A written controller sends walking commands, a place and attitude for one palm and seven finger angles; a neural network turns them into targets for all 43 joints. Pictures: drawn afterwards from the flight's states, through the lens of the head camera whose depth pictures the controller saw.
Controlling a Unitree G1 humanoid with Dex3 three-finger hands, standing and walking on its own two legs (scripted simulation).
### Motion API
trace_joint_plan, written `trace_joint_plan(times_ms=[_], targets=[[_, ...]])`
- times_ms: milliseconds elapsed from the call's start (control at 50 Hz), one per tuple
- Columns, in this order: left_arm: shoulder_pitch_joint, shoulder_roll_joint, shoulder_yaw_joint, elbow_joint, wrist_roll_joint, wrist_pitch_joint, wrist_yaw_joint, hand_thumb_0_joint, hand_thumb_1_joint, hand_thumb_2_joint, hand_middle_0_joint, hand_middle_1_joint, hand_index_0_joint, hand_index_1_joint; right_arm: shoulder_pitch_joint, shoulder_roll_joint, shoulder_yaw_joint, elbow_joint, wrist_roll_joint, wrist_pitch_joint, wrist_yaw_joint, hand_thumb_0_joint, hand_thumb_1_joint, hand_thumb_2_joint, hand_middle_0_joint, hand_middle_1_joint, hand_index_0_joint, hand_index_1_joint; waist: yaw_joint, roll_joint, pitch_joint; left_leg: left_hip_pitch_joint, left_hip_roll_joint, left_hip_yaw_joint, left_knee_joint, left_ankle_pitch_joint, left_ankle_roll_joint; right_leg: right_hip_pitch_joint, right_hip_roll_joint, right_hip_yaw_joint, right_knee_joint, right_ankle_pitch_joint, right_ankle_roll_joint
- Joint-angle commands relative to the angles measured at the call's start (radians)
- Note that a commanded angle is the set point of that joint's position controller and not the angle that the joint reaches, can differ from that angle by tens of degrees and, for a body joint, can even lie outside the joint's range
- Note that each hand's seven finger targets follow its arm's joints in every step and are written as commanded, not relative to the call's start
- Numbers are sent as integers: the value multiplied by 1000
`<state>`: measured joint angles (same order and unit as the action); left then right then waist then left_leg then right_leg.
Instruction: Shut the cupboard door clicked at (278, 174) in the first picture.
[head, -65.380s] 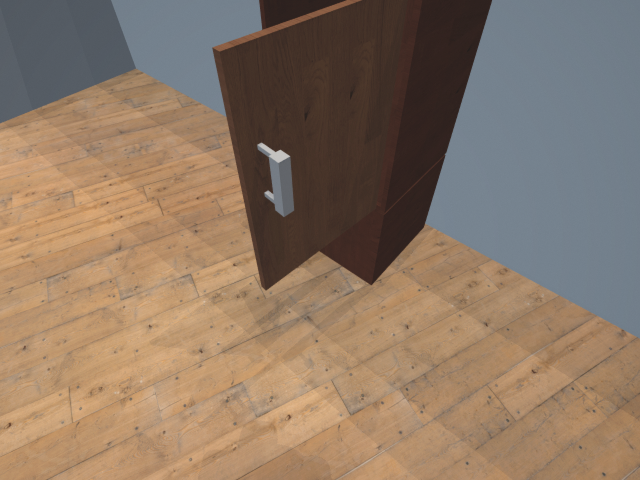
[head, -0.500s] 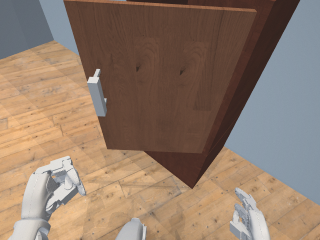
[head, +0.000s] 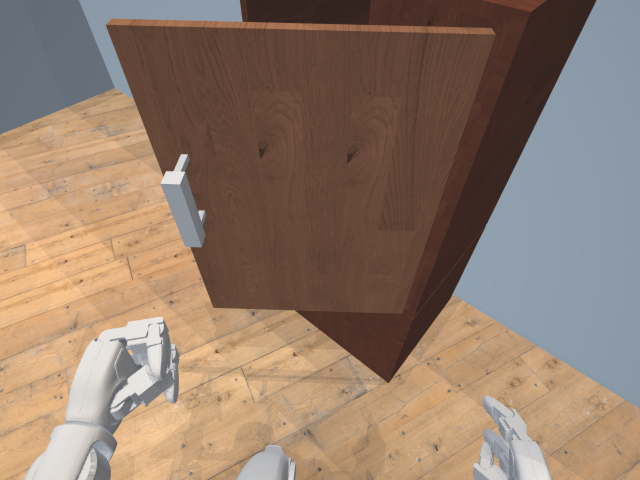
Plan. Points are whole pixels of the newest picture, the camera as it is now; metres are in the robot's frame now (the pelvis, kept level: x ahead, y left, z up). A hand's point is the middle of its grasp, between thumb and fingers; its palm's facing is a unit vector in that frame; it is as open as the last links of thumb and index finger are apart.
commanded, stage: raise the hand and make a fist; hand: left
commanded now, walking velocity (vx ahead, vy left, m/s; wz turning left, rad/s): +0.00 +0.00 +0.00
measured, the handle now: (189, 201) +0.48 +0.23 +0.07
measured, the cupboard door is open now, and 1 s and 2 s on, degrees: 39 39 39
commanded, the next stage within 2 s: bring the fist close to the handle in 0.18 s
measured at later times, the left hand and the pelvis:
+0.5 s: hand (172, 341) +0.25 +0.19 +0.08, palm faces +0.04 -1.00 -0.06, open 3.1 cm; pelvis +0.01 -0.01 -0.01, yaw +0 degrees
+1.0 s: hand (182, 293) +0.32 +0.20 +0.07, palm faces +0.01 -1.00 -0.01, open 3.1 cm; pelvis +0.00 +0.01 +0.00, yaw -1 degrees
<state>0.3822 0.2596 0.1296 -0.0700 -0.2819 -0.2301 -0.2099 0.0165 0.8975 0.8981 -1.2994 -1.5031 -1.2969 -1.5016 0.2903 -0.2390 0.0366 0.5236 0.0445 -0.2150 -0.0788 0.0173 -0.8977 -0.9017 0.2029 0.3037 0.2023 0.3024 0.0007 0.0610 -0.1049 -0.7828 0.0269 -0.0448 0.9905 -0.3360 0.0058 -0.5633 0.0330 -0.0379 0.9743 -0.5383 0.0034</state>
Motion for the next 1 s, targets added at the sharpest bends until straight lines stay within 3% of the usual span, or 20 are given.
trace_joint_plan(times_ms=[0,20,80,100,120,200,260,300,380,460,500,520,580,600,660,700,760,820,900,980], targets=[[-126,165,136,-260,-22,-151,28,0,900,900,-1300,-1500,-1300,-1500,-95,-116,-55,-147,-11,-59,0,0,-900,-900,200,300,200,300,23,13,-153,252,-13,-12,-132,12,21,-122,9,9,-161,139,-24],[-112,128,105,-250,-21,-159,28,0,900,900,-1300,-1500,-1300,-1500,-98,-111,-54,-151,-9,-59,3,0,-900,-900,200,300,200,300,15,9,-152,254,-14,-8,-128,19,22,-126,6,10,-160,150,-23],[-91,105,75,-225,-20,-157,13,0,900,900,-1300,-1500,-1300,-1500,-95,-114,-59,-146,-4,-56,8,0,-900,-900,200,300,200,300,10,18,-155,250,-14,0,-117,23,22,-133,4,21,-162,161,-17],[-67,120,86,-197,-16,-142,9,0,900,900,-1300,-1500,-1300,-1500,-88,-117,-61,-143,-2,-50,8,0,-900,-900,200,300,200,300,12,-9,-143,238,-13,0,-119,20,25,-123,6,23,-170,159,-16],[-62,96,53,-210,-16,-130,-3,0,900,900,-1300,-1500,-1300,-1500,-92,-117,-62,-151,1,-49,8,0,-900,-900,200,300,200,300,8,9,-150,244,-16,7,-115,38,27,-113,0,30,-172,185,-13],[-65,135,93,-190,-24,-87,-16,0,900,900,-1300,-1500,-1300,-1500,-88,-120,-66,-151,4,-32,0,0,-900,-900,200,300,200,300,11,-64,-144,224,-18,11,-102,55,31,-86,-4,50,-189,216,-1],[-113,122,99,-216,-34,-101,-7,0,900,900,-1300,-1500,-1300,-1500,-94,-113,-61,-157,2,-28,-1,0,-900,-900,200,300,200,300,10,-62,-144,230,-20,11,-100,72,28,-86,-7,46,-178,252,0],[-161,166,142,-210,-32,-124,7,0,900,900,-1300,-1500,-1300,-1500,-93,-117,-60,-145,-3,-24,-4,0,-900,-900,200,300,200,300,9,-70,-136,216,-18,10,-86,74,29,-96,-3,49,-168,258,-1],[-227,149,139,-154,-35,-156,-5,0,900,900,-1300,-1500,-1300,-1500,-92,-113,-57,-127,-2,-23,1,0,-900,-900,200,300,200,300,4,-18,-162,217,-17,13,-72,78,24,-117,-6,55,-150,259,-6],[-294,141,103,-93,-41,-124,-48,0,900,900,-1300,-1500,-1300,-1500,-86,-126,-59,-121,6,-20,-4,0,-900,-900,200,300,200,300,-9,-25,-182,232,-15,12,-78,81,29,-108,-8,60,-164,266,0],[-283,170,130,-63,-47,-97,-61,0,900,900,-1300,-1500,-1300,-1500,-78,-134,-60,-120,9,-16,-8,0,-900,-900,200,300,200,300,2,-26,-195,237,-14,11,-81,94,32,-90,-7,66,-171,281,4],[-312,148,107,-71,-48,-89,-65,0,900,900,-1300,-1500,-1300,-1500,-85,-131,-59,-123,9,-14,-8,0,-900,-900,200,300,200,300,-4,-27,-203,248,-16,14,-86,101,32,-84,-12,63,-173,297,4],[-364,165,135,-55,-53,-79,-51,0,900,900,-1300,-1500,-1300,-1500,-89,-130,-57,-124,8,-9,-8,0,-900,-900,200,300,200,300,4,-26,-194,260,-15,10,-107,96,28,-90,-7,46,-173,285,-2],[-368,196,169,-33,-49,-81,-41,0,900,900,-1300,-1500,-1300,-1500,-85,-135,-59,-117,5,-6,-8,0,-900,-900,200,300,200,300,10,-52,-189,253,-14,8,-106,99,29,-82,-2,44,-171,286,-3],[-427,153,138,-8,-38,-95,-21,0,900,900,-1300,-1500,-1300,-1500,-96,-127,-58,-115,4,-2,-2,0,-900,-900,200,300,200,300,5,-14,-175,266,-14,8,-124,74,24,-116,2,27,-164,247,-11],[-449,178,159,8,-30,-111,-8,0,900,900,-1300,-1500,-1300,-1500,-91,-135,-61,-103,1,0,0,0,-900,-900,200,300,200,300,10,-18,-194,272,-11,3,-124,74,24,-115,5,27,-159,238,-14],[-493,135,105,41,-18,-115,-12,0,900,900,-1300,-1500,-1300,-1500,-91,-133,-60,-101,4,3,6,0,-900,-900,200,300,200,300,-4,3,-195,289,-9,2,-137,56,22,-132,4,19,-160,218,-16],[-551,155,109,85,-8,-106,-10,0,900,900,-1300,-1500,-1300,-1500,-86,-143,-62,-93,4,9,4,0,-900,-900,200,300,200,300,-11,-2,-191,284,-5,-7,-150,17,22,-144,6,16,-170,174,-17],[-700,190,134,140,2,-105,6,0,900,900,-1300,-1500,-1300,-1500,-82,-153,-61,-71,2,15,-4,0,-900,-900,200,300,200,300,-21,-10,-195,283,0,-19,-155,-27,20,-171,9,15,-170,131,-19],[-812,169,110,163,17,-114,26,0,900,900,-1300,-1500,-1300,-1500,-78,-152,-60,-60,1,13,0,0,-900,-900,200,300,200,300,-30,40,-240,343,6,-38,-174,-57,10,-198,7,2,-160,122,-24]])
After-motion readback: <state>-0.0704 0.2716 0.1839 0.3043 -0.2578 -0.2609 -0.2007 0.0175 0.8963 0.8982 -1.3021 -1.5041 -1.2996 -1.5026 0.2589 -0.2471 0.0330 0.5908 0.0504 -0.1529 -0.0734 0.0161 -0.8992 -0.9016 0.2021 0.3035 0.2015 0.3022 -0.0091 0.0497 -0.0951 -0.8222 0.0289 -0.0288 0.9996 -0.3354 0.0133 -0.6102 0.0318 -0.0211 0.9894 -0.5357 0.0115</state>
